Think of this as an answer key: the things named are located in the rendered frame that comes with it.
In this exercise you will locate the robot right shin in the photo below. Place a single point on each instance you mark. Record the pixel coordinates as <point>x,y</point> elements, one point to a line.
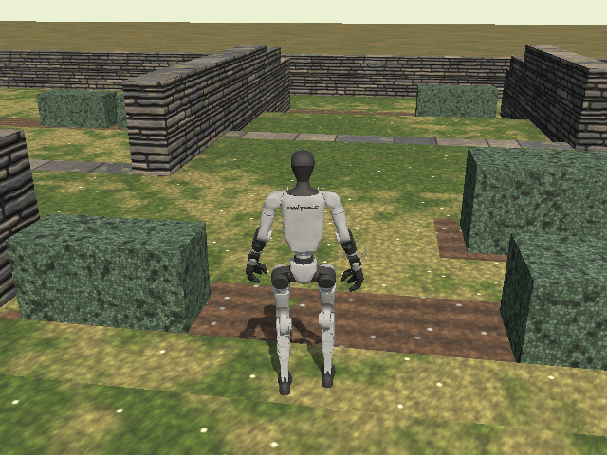
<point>328,341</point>

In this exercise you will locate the robot right hand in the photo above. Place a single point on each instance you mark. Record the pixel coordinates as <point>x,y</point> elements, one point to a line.
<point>357,276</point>

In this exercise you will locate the robot left forearm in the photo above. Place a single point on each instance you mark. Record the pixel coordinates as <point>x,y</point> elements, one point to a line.
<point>256,249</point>

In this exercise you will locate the robot left shin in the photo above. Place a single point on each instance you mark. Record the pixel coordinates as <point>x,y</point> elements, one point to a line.
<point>283,350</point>

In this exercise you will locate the right robot upper arm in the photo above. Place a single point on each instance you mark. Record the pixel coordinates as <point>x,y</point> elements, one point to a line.
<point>332,200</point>

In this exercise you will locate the left robot upper arm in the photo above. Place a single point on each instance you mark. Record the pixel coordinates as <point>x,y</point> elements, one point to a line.
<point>273,201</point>

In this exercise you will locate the robot shin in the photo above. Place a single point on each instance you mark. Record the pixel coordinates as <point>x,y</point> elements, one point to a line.
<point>328,341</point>
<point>283,350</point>

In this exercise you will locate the robot left hand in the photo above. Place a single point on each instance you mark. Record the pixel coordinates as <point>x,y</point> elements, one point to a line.
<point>257,269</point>

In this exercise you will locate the robot right forearm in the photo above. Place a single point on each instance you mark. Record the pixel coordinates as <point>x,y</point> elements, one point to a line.
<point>352,253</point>

